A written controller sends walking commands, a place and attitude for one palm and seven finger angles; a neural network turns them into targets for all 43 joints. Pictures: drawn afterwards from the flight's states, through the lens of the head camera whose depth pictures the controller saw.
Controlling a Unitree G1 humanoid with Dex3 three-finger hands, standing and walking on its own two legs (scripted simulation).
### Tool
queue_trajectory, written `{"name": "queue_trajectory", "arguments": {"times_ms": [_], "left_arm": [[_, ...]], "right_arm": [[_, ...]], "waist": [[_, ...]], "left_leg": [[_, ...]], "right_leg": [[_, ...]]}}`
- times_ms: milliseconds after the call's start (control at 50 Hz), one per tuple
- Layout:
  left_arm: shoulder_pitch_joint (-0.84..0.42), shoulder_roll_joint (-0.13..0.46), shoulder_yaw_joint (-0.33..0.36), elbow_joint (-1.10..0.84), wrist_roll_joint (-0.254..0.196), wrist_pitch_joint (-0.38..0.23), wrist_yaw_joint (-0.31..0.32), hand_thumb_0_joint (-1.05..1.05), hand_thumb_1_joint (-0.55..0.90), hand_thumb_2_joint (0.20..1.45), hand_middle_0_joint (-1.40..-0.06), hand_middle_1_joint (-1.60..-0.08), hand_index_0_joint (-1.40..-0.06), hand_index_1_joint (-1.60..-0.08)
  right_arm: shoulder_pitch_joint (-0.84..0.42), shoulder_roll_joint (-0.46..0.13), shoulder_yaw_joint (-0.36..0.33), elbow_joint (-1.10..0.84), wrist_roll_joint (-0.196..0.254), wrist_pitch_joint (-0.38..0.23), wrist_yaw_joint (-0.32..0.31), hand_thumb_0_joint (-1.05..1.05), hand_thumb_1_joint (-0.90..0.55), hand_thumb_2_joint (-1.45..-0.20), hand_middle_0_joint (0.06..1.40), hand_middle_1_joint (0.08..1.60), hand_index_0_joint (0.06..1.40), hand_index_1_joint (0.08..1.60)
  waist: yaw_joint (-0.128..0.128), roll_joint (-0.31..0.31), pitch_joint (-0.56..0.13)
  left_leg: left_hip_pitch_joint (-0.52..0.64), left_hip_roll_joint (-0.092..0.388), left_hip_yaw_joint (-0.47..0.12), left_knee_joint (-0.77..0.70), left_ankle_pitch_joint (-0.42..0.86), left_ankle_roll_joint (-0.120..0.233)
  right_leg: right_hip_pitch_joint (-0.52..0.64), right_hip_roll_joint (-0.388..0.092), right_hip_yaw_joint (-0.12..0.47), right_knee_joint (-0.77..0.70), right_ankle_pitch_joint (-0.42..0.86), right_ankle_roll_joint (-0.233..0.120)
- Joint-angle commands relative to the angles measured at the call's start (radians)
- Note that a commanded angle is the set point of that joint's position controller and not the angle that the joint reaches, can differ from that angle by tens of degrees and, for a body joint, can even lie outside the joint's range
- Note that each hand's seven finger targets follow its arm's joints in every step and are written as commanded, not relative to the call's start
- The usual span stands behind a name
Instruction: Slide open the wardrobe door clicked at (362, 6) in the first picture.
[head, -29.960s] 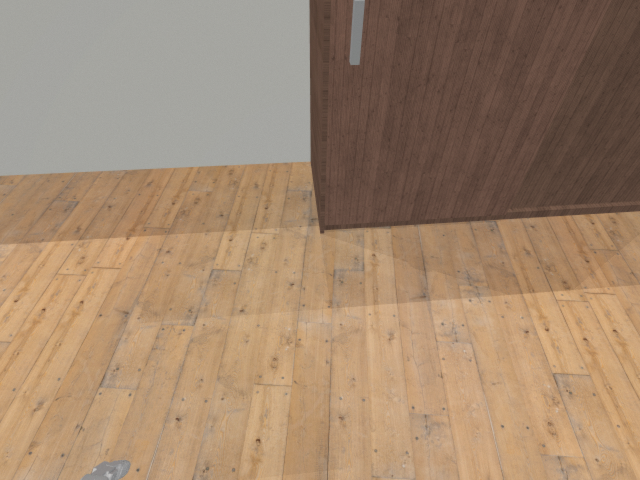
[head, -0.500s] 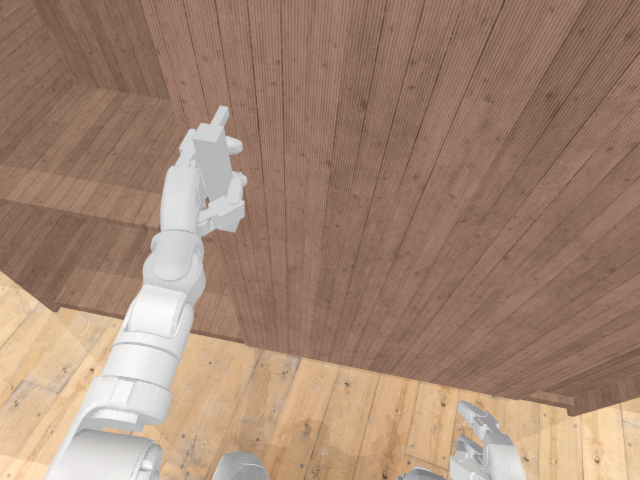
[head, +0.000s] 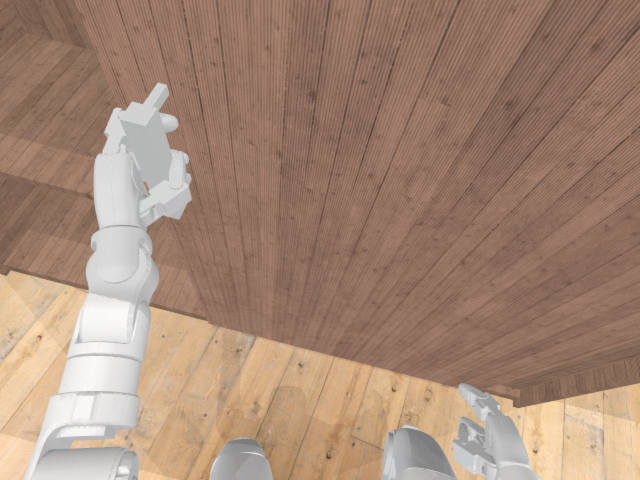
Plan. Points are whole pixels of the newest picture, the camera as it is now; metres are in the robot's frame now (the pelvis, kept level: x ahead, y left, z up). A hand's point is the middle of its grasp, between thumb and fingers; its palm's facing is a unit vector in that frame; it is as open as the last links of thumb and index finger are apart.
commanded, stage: stop walking and hold the door there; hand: left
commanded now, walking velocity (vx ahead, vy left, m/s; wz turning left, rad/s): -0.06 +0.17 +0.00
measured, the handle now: (166, 155) +0.42 +0.28 +0.08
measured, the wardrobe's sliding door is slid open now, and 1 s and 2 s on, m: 0.66 0.66 0.66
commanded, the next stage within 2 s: none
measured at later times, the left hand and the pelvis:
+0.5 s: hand (171, 183) +0.38 +0.26 +0.08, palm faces +0.47 -0.85 -0.25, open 6.2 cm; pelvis -0.01 -0.05 -0.02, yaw -5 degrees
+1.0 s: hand (171, 188) +0.37 +0.26 +0.09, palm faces +0.30 -0.93 -0.22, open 5.9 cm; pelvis -0.11 +0.02 -0.02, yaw -11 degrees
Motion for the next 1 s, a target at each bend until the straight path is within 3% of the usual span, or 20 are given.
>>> {"name": "queue_trajectory", "arguments": {"times_ms": [0,40,100,140,160,180,200,240,260,300,440,540,560,620,660,720,760,860,920,980], "left_arm": [[-0.210,0.280,0.124,-0.064,0.047,-0.082,-0.058,0.000,0.900,0.900,-0.450,-1.400,-0.450,-1.400],[-0.234,0.267,0.098,-0.089,0.047,-0.102,-0.065,0.000,0.900,0.900,-0.450,-1.400,-0.450,-1.400],[-0.163,0.332,0.156,0.016,0.053,-0.118,-0.053,0.000,0.900,0.900,-0.450,-1.400,-0.450,-1.400],[-0.139,0.457,0.242,0.112,0.081,-0.143,-0.050,0.000,0.900,0.900,-0.450,-1.400,-0.450,-1.400],[-0.132,0.549,0.303,0.160,0.093,-0.154,-0.043,0.000,0.900,0.900,-0.450,-1.400,-0.450,-1.400],[-0.080,0.603,0.376,0.258,0.082,-0.132,-0.036,0.000,0.900,0.900,-0.450,-1.400,-0.450,-1.400],[-0.087,0.605,0.402,0.320,0.079,-0.107,-0.027,0.000,0.900,0.900,-0.450,-1.400,-0.450,-1.400],[-0.077,0.611,0.433,0.351,0.051,-0.113,-0.015,0.000,0.900,0.900,-0.450,-1.400,-0.450,-1.400],[-0.105,0.615,0.461,0.390,0.046,-0.122,-0.011,0.000,0.900,0.900,-0.450,-1.400,-0.450,-1.400],[-0.086,0.610,0.475,0.501,0.055,-0.135,-0.013,0.000,0.900,0.900,-0.450,-1.400,-0.450,-1.400],[-0.207,0.661,0.437,0.581,0.063,-0.158,-0.025,0.000,0.900,0.900,-0.450,-1.400,-0.450,-1.400],[-0.276,0.658,0.402,0.571,0.076,-0.180,-0.028,0.000,0.900,0.900,-0.450,-1.400,-0.450,-1.400],[-0.308,0.624,0.370,0.541,0.077,-0.192,-0.037,0.000,0.900,0.900,-0.450,-1.400,-0.450,-1.400],[-0.381,0.547,0.287,0.482,0.074,-0.209,-0.048,0.000,0.900,0.900,-0.450,-1.400,-0.450,-1.400],[-0.402,0.597,0.323,0.525,0.090,-0.197,-0.036,0.000,0.900,0.900,-0.450,-1.400,-0.450,-1.400],[-0.394,0.548,0.288,0.610,0.065,-0.165,-0.053,0.000,0.900,0.900,-0.450,-1.400,-0.450,-1.400],[-0.459,0.488,0.206,0.614,0.076,-0.158,-0.062,0.000,0.900,0.900,-0.450,-1.400,-0.450,-1.400],[-0.502,0.602,0.255,0.709,0.102,-0.157,-0.065,0.000,0.900,0.900,-0.450,-1.400,-0.450,-1.400],[-0.521,0.607,0.267,0.789,0.067,-0.134,-0.068,0.000,0.900,0.900,-0.450,-1.400,-0.450,-1.400],[-0.544,0.607,0.258,0.858,0.071,-0.124,-0.069,0.000,0.900,0.900,-0.450,-1.400,-0.450,-1.400]], "right_arm": [[0.041,-0.206,-0.089,-0.101,0.001,-0.015,-0.038,0.000,-0.900,-0.900,0.200,0.300,0.200,0.300],[0.047,-0.193,-0.078,-0.100,0.008,-0.050,-0.043,0.000,-0.900,-0.900,0.200,0.300,0.200,0.300],[0.042,-0.193,-0.057,-0.107,0.015,-0.079,-0.045,0.000,-0.900,-0.900,0.200,0.300,0.200,0.300],[0.056,-0.190,-0.047,-0.107,0.018,-0.071,-0.054,0.000,-0.900,-0.900,0.200,0.300,0.200,0.300],[0.032,-0.167,-0.039,-0.121,0.017,-0.062,-0.069,0.000,-0.900,-0.900,0.200,0.300,0.200,0.300],[-0.008,-0.170,-0.033,-0.129,0.016,-0.059,-0.088,0.000,-0.900,-0.900,0.200,0.300,0.200,0.300],[0.001,-0.176,-0.027,-0.096,0.008,-0.061,-0.101,0.000,-0.900,-0.900,0.200,0.300,0.200,0.300],[0.023,-0.225,-0.042,-0.068,0.028,-0.043,-0.089,0.000,-0.900,-0.900,0.200,0.300,0.200,0.300],[0.007,-0.236,-0.050,-0.053,0.028,-0.054,-0.094,0.000,-0.900,-0.900,0.200,0.300,0.200,0.300],[0.014,-0.244,-0.048,-0.024,0.028,-0.051,-0.092,0.000,-0.900,-0.900,0.200,0.300,0.200,0.300],[0.080,-0.280,-0.062,0.018,0.021,-0.051,-0.100,0.000,-0.900,-0.900,0.200,0.300,0.200,0.300],[0.131,-0.290,-0.066,0.041,0.010,-0.052,-0.102,0.000,-0.900,-0.900,0.200,0.300,0.200,0.300],[0.131,-0.291,-0.069,0.030,0.009,-0.050,-0.104,0.000,-0.900,-0.900,0.200,0.300,0.200,0.300],[0.105,-0.278,-0.050,-0.003,0.016,-0.043,-0.107,0.000,-0.900,-0.900,0.200,0.300,0.200,0.300],[0.116,-0.269,-0.058,-0.003,0.002,-0.041,-0.113,0.000,-0.900,-0.900,0.200,0.300,0.200,0.300],[0.169,-0.284,-0.050,0.032,0.013,-0.053,-0.116,0.000,-0.900,-0.900,0.200,0.300,0.200,0.300],[0.194,-0.281,-0.044,0.032,0.009,-0.068,-0.118,0.000,-0.900,-0.900,0.200,0.300,0.200,0.300],[0.201,-0.284,-0.034,0.032,-0.004,-0.070,-0.122,0.000,-0.900,-0.900,0.200,0.300,0.200,0.300],[0.195,-0.294,-0.033,0.052,0.017,-0.064,-0.130,0.000,-0.900,-0.900,0.200,0.300,0.200,0.300],[0.187,-0.295,-0.024,0.058,0.013,-0.062,-0.134,0.000,-0.900,-0.900,0.200,0.300,0.200,0.300]], "waist": [[-0.132,0.360,-0.522],[-0.152,0.476,-0.498],[-0.136,0.407,-0.466],[-0.121,0.177,-0.485],[-0.114,-0.096,-0.505],[-0.094,-0.198,-0.499],[-0.116,-0.113,-0.458],[-0.106,-0.347,-0.530],[-0.114,-0.364,-0.525],[-0.126,-0.313,-0.506],[-0.126,-0.161,-0.390],[-0.140,-0.068,-0.369],[-0.141,-0.015,-0.354],[-0.136,0.391,-0.271],[-0.135,0.285,-0.295],[-0.123,0.197,-0.347],[-0.140,0.203,-0.390],[-0.160,0.170,-0.471],[-0.152,0.015,-0.494],[-0.151,0.092,-0.434]], "left_leg": [[0.393,0.108,0.020,-0.061,0.762,0.105],[0.402,0.077,0.054,-0.046,0.789,0.084],[0.317,0.050,0.070,0.032,0.621,0.044],[0.167,-0.048,0.064,0.204,0.332,0.024],[-0.101,-0.141,0.039,0.380,-0.166,0.007],[-0.252,-0.213,-0.062,0.551,-0.428,0.002],[-0.249,-0.185,-0.146,0.567,-0.366,0.000],[-0.312,-0.206,-0.197,0.696,-0.311,-0.011],[-0.316,-0.202,-0.212,0.714,-0.271,-0.017],[-0.304,-0.201,-0.194,0.695,-0.209,-0.023],[-0.111,-0.190,-0.140,0.341,-0.190,0.011],[0.086,-0.216,-0.081,-0.046,-0.026,0.012],[0.090,-0.187,-0.114,-0.113,-0.020,0.021],[-0.125,0.075,-0.457,-0.387,-0.084,0.169],[-0.177,0.070,-0.430,-0.341,-0.029,0.192],[0.012,-0.021,-0.236,-0.197,0.123,0.143],[0.078,-0.037,-0.248,-0.146,0.185,0.110],[0.065,-0.084,-0.190,-0.057,0.296,0.042],[0.080,-0.065,-0.220,-0.099,0.176,0.050],[0.032,-0.046,-0.243,-0.167,-0.064,0.061]], "right_leg": [[-0.023,0.044,-0.112,-0.190,0.014,0.015],[0.015,0.067,-0.147,-0.327,0.021,0.007],[0.196,0.077,-0.152,-0.618,0.155,-0.007],[0.407,0.012,-0.085,-0.798,0.512,-0.021],[0.597,-0.178,0.147,-0.722,0.969,-0.092],[0.599,-0.318,0.303,-0.707,1.197,-0.138],[0.534,-0.337,0.271,-0.734,1.119,-0.128],[0.631,-0.315,0.291,-0.690,1.067,-0.128],[0.631,-0.297,0.226,-0.672,1.039,-0.136],[0.574,-0.284,0.148,-0.695,0.885,-0.156],[0.298,-0.282,0.166,-0.857,0.286,-0.162],[0.213,-0.175,0.109,-0.843,0.026,-0.122],[0.205,-0.130,0.087,-0.791,0.012,-0.101],[0.202,0.068,-0.029,-0.363,-0.096,-0.043],[0.235,0.030,0.045,-0.203,-0.061,-0.047],[0.238,0.050,-0.028,-0.489,-0.058,-0.029],[0.293,0.060,-0.049,-0.669,-0.021,-0.030],[0.419,-0.041,0.032,-0.757,0.311,-0.070],[0.376,0.003,0.017,-0.724,0.178,-0.049],[0.301,0.006,0.028,-0.738,0.002,-0.048]]}}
